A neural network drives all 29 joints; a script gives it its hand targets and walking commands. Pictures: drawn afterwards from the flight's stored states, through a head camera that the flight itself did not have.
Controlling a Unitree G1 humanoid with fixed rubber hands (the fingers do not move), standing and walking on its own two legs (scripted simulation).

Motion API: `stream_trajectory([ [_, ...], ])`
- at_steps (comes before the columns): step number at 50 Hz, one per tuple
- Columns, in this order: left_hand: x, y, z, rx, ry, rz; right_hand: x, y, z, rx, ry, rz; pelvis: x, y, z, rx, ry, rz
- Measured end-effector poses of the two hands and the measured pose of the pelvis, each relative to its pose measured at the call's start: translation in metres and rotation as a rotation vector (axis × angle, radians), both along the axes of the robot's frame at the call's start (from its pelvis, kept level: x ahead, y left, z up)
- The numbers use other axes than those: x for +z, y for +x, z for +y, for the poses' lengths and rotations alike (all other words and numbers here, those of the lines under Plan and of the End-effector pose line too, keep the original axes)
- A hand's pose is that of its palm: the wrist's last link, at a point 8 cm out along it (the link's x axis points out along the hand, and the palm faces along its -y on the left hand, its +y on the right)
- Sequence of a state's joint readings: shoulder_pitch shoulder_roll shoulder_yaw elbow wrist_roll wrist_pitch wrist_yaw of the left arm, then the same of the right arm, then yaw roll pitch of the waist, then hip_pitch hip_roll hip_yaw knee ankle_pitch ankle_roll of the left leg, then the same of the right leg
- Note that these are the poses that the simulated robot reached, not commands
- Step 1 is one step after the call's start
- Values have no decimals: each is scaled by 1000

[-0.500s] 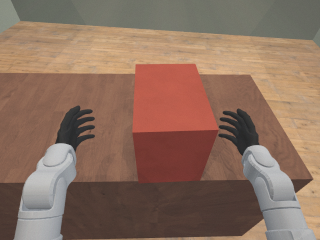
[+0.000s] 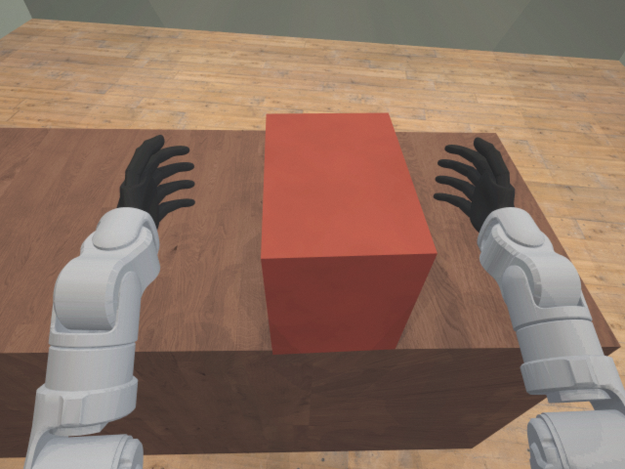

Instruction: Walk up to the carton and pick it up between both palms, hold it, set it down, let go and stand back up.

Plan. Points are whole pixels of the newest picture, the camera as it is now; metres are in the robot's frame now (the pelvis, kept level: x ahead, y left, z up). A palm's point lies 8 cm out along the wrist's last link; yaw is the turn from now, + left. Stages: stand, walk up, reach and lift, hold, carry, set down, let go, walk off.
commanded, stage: reach and lift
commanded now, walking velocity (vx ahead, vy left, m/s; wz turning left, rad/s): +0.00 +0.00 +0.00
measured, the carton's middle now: (331, 232) +0.47 -0.01 +0.03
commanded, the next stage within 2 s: none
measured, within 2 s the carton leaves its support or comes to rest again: neither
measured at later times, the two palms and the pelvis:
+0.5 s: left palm (160, 175) +0.43 +0.21 +0.17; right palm (464, 176) +0.46 -0.17 +0.16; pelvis +0.01 +0.00 +0.00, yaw +0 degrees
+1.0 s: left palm (163, 220) +0.43 +0.22 +0.09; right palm (463, 215) +0.45 -0.18 +0.10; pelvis +0.00 +0.01 +0.00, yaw +0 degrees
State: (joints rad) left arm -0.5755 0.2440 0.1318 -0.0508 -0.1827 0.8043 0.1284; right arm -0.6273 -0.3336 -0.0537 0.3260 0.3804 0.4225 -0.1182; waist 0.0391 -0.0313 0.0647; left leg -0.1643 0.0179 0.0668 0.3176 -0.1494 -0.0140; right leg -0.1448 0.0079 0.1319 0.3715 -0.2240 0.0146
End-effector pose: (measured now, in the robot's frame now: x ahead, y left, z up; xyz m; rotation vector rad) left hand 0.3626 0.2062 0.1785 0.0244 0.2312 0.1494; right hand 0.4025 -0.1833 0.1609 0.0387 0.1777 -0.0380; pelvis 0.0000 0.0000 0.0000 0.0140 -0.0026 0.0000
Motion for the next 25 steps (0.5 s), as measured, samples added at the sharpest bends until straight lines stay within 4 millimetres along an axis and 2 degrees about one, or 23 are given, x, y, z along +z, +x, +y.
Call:
stream_trajectory([
  [10,-3,39,0,31,-18,73,22,36,15,11,11,-1,0,-1,3,1,-4,65],
  [16,14,55,-1,42,-10,9,28,53,17,6,17,-10,-1,6,4,1,-6,103],
  [20,16,61,-1,33,2,7,16,57,13,-11,7,30,0,9,4,0,-7,110],
  [25,-9,66,2,35,10,84,-4,59,15,-1,-16,82,0,10,4,0,-7,111],
])
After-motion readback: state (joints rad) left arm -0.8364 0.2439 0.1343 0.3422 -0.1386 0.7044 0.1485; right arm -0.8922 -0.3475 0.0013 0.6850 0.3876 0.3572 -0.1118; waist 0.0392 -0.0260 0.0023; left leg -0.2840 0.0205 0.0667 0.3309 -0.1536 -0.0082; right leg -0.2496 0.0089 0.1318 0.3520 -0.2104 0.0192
